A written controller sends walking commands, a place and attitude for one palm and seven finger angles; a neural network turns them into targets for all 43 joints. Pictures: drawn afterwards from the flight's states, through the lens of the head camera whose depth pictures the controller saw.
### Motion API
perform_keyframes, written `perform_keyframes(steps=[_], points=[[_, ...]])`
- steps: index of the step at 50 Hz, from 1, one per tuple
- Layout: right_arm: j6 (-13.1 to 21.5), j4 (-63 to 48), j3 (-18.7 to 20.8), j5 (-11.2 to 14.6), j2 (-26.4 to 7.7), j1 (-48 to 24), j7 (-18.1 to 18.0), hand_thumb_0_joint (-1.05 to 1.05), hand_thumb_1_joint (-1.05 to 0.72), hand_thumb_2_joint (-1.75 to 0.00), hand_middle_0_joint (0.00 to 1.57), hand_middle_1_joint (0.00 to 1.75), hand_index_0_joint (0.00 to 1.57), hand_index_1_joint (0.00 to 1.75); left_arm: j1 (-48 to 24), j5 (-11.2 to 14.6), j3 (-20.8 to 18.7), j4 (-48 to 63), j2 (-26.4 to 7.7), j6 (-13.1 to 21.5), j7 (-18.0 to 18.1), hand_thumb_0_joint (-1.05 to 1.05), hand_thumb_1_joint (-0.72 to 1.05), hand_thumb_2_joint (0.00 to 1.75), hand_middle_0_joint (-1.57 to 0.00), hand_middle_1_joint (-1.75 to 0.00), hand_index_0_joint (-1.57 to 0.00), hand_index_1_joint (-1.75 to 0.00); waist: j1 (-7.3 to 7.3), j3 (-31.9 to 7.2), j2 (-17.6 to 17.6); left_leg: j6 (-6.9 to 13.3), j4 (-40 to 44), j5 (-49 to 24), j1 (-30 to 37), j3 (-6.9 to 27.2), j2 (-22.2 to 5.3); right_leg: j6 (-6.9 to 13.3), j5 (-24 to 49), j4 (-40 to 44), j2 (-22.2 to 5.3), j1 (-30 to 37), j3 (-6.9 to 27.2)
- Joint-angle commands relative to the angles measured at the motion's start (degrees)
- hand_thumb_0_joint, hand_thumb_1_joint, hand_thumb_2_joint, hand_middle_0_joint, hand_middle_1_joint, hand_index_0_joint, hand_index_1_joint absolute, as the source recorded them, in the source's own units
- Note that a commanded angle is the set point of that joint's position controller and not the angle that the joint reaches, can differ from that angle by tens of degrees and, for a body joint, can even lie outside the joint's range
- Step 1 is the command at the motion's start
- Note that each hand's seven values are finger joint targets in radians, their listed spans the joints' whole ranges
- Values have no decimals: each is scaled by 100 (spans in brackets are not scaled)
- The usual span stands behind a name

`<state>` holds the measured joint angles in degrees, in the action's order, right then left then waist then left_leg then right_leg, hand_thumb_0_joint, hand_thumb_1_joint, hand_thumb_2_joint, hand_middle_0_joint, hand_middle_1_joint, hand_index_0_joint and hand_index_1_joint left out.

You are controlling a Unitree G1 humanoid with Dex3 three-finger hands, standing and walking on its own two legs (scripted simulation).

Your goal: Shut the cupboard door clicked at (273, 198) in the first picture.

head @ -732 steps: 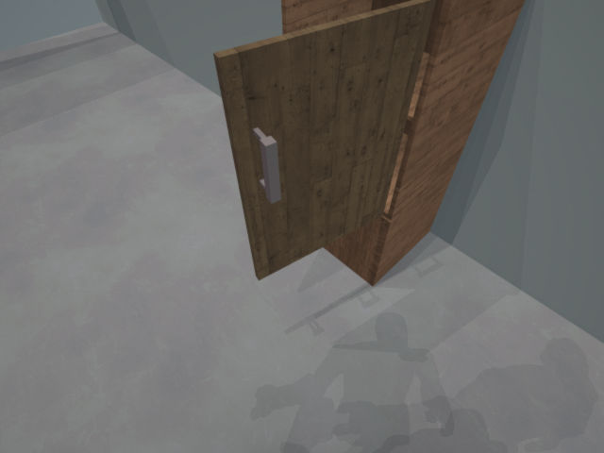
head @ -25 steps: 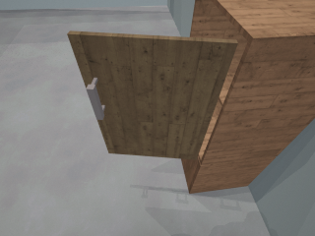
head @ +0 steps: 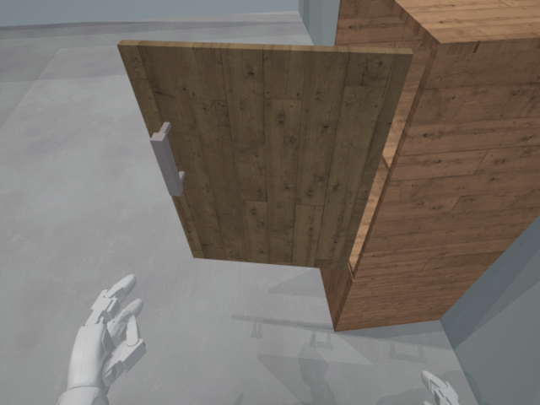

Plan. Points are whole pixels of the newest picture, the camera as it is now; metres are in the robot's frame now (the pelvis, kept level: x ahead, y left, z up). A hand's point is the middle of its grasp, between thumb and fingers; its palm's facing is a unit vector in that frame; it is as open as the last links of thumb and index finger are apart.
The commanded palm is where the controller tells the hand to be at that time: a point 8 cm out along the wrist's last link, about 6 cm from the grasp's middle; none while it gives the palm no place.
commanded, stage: raise the hand and make a fist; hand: left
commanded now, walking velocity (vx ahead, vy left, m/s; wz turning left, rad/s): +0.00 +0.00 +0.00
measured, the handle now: (171, 159) +0.52 +0.20 +0.07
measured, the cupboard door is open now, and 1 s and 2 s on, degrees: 78 78 78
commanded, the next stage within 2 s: bring the fist close to the handle in 1.72 s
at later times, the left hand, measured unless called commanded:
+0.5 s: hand (142, 376) +0.17 +0.18 +0.00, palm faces -0.13 -0.99 -0.01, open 4.8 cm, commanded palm +0.14 +0.24 +0.01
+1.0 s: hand (115, 352) +0.19 +0.20 +0.05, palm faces -0.07 -1.00 -0.04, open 3.1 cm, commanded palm +0.16 +0.26 +0.05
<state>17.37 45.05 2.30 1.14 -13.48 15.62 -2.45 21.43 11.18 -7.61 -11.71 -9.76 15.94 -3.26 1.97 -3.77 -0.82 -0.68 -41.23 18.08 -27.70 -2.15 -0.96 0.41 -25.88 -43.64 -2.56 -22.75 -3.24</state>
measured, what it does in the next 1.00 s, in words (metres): stands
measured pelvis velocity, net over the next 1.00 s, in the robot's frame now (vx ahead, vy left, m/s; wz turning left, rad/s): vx -0.03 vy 0.03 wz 0.00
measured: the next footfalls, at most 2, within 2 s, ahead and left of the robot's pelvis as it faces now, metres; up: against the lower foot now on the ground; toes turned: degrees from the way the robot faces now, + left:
none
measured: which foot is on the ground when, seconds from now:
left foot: down 0.00-1.00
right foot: down 0.00-1.00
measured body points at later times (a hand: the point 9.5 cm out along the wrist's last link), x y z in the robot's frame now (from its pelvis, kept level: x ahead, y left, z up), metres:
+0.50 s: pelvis -0.05 +0.01 -0.06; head +0.00 +0.01 +0.39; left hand +0.17 +0.23 +0.01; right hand +0.13 -0.21 -0.13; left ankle +0.03 +0.13 -0.71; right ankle -0.03 -0.11 -0.71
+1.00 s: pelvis -0.03 +0.03 -0.03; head +0.00 +0.03 +0.42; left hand +0.19 +0.26 +0.05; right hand +0.16 -0.20 -0.08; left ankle +0.03 +0.13 -0.71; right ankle -0.03 -0.11 -0.71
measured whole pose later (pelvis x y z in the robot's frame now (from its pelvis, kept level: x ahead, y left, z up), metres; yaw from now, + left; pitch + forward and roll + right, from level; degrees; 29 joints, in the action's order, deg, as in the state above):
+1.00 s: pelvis -0.03 +0.03 -0.03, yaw +0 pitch +8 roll -3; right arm 14.2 28.6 -1.6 2.7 -13.3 14.1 -3.2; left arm 23.0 16.1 -7.8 7.9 -15.0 14.3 -15.8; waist -0.3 -5.6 -2.5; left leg 1.1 -56.3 22.9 -41.4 0.0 -2.1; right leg -0.8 -28.0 -53.9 -1.4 -33.6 -4.4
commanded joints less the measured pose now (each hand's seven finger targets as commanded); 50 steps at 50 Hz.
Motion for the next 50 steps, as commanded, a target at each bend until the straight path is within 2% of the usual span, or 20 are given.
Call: perform_keyframes(steps=[1,2,3,5,8,9,11,14,16,18,21,23,24,28,32,37,39,43,46,50], points=[[330,-1321,379,-85,-671,-755,194,0,-90,-90,20,30,20,30,1346,421,-465,-223,-270,1819,-1501,0,90,90,-38,-50,-38,-50,-517,-672,1417,-41,-1080,-939,-1075,174,272,-49,2302,-765,131,-1403,116],[350,-1498,390,-69,-703,-808,224,0,-90,-90,20,30,20,30,1085,496,-524,-48,-489,2197,-1912,0,90,90,-40,-52,-40,-52,-503,-863,1100,-36,-1366,-740,-1338,158,286,-35,2030,-954,84,-1568,342],[332,-1611,399,-36,-714,-780,239,0,-90,-90,20,30,20,30,922,564,-762,-68,-827,2344,-2255,0,90,90,-42,-54,-42,-54,-529,-976,672,-10,-1601,-647,-1509,127,272,6,1872,-1087,33,-1644,572],[250,-2087,387,62,-772,-903,179,0,-90,-90,20,30,20,30,496,828,-1094,575,-1246,2119,-2520,0,90,90,-46,-58,-46,-58,-623,-1518,153,70,-1808,-198,-1684,-4,301,5,690,-941,4,-1654,907],[130,-2443,306,159,-724,-871,9,0,-90,-90,20,30,20,30,-239,1124,-1096,1766,-1354,1678,-2323,0,90,90,-51,-64,-51,-64,-467,-1407,20,166,-1962,466,-1846,75,180,-64,-873,-494,53,-1957,1200],[135,-2492,265,165,-697,-789,-34,0,-90,-90,20,30,20,30,-599,1118,-874,2220,-1225,1639,-2198,0,90,90,-53,-66,-53,-66,-314,-1361,-17,212,-1960,612,-1769,131,135,-60,-1178,-392,76,-2100,1170],[171,-2443,224,160,-703,-656,-146,0,-90,-90,20,30,20,30,-868,972,-685,2816,-1233,1649,-1936,0,90,90,-57,-70,-57,-70,-174,-1250,-111,264,-1960,668,-1650,223,54,-6,-1297,-392,165,-2282,1052],[214,-2314,123,146,-728,-514,-273,0,-90,-90,20,30,20,30,-1051,771,-174,2998,-1056,1504,-1786,0,90,90,-62,-76,-62,-76,45,-1032,-136,316,-1843,761,-1560,389,-18,44,-1088,-554,319,-2500,744],[227,-2257,73,161,-743,-478,-308,0,-90,-90,20,30,20,30,-931,691,-75,2755,-1047,1240,-1788,0,90,90,-66,-80,-66,-80,59,-966,-131,307,-1730,874,-1596,457,-17,41,-1085,-556,347,-2486,622],[195,-2238,38,192,-728,-497,-314,0,-90,-90,20,30,20,30,-575,666,-181,2348,-1094,846,-1802,0,90,90,-69,-84,-69,-84,-84,-867,-242,292,-1532,865,-1575,521,-7,72,-950,-543,397,-2356,494],[126,-2383,46,191,-655,-527,-272,0,-90,-90,20,30,20,30,-145,672,-389,2529,-1148,419,-1701,0,90,90,-75,-90,-75,-90,-267,-1262,-202,270,-1274,572,-1272,489,20,56,-610,-491,346,-1940,366],[41,-2386,31,159,-602,-601,-264,0,-90,-90,20,30,20,30,46,716,-755,2367,-1327,224,-1531,0,90,90,-79,-94,-79,-94,-401,-1170,-82,233,-1165,461,-1292,498,27,77,-536,-460,368,-1720,309],[25,-2439,3,156,-579,-571,-238,0,-90,-90,20,30,20,30,20,731,-606,2639,-1136,251,-1479,0,90,90,-81,-96,-81,-96,-372,-1247,-101,236,-1069,370,-1147,505,29,71,-360,-501,363,-1710,198],[8,-2403,-12,94,-591,-529,-207,0,-90,-90,20,30,20,30,-16,722,-689,2686,-1189,445,-1285,0,90,90,-88,-104,-88,-104,-350,-1104,-27,212,-987,286,-1123,529,15,83,-184,-541,391,-1689,111],[109,-2401,-8,114,-677,-421,-160,0,-90,-90,20,30,20,30,-46,659,-349,2847,-1034,639,-1336,0,90,90,-95,-112,-95,-112,-201,-1146,-182,218,-859,364,-861,547,6,71,-47,-563,385,-1813,6],[132,-2408,0,143,-751,-353,-171,0,-90,-90,20,30,20,30,-133,662,-409,3035,-1150,547,-1377,0,90,90,-104,-122,-104,-122,-197,-1220,-209,218,-688,295,-597,591,1,76,148,-485,399,-1625,-50],[122,-2432,-29,144,-732,-336,-155,0,-90,-90,20,30,20,30,-128,639,-405,3275,-1166,497,-1331,0,90,90,-108,-126,-108,-126,-249,-1302,-506,206,-588,37,-363,615,0,116,458,-522,413,-1457,-119],[30,-2415,-52,132,-719,-336,-146,0,-90,-90,20,30,20,30,-101,598,-513,3120,-1233,330,-1208,0,90,90,-115,-134,-115,-134,-262,-1045,-407,191,-431,-4,-300,648,-12,111,606,-404,459,-1351,-159],[-17,-2460,-66,164,-705,-340,-134,0,-90,-90,20,30,20,30,-130,576,-348,3190,-1087,238,-1225,0,90,90,-121,-140,-121,-140,-196,-995,-425,183,-334,-53,-115,616,-30,91,701,-302,444,-1281,-185],[-78,-2505,-114,163,-732,-339,-117,0,-90,-90,20,30,20,30,-300,584,-431,3146,-1185,98,-1282,0,90,90,-128,-148,-128,-148,-208,-958,-351,175,-225,-159,-7,608,-29,88,847,-194,450,-1107,-191]])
